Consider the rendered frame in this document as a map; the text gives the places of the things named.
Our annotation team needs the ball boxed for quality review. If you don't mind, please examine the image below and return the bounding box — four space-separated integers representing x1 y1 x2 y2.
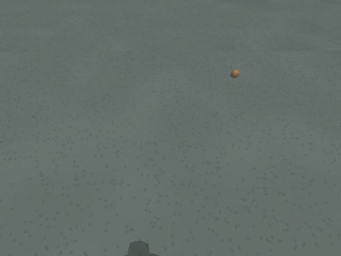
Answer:
231 69 239 77

